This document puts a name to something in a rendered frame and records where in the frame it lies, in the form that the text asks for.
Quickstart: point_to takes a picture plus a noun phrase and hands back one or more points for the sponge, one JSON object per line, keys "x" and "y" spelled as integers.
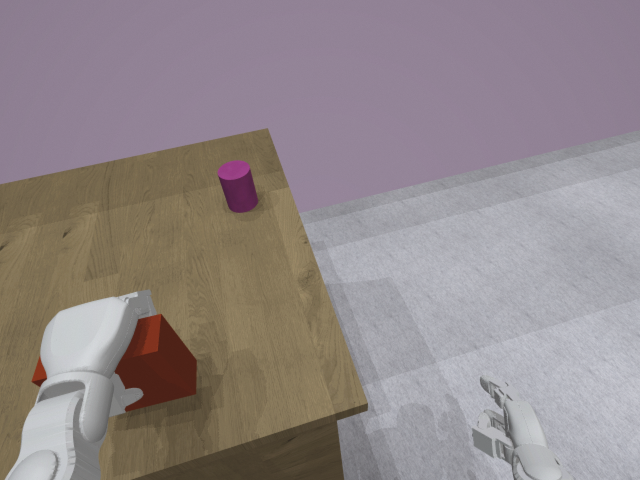
{"x": 156, "y": 361}

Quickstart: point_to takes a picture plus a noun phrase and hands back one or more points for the robot left forearm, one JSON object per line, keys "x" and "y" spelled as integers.
{"x": 65, "y": 429}

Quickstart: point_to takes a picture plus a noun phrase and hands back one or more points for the table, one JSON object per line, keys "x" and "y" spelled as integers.
{"x": 243, "y": 291}

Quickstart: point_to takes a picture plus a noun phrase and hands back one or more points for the robot right forearm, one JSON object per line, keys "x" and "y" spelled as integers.
{"x": 536, "y": 462}

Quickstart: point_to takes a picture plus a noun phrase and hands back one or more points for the left robot hand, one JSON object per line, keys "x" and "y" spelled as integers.
{"x": 94, "y": 336}

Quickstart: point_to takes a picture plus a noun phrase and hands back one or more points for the right robot hand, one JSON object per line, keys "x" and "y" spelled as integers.
{"x": 498, "y": 436}

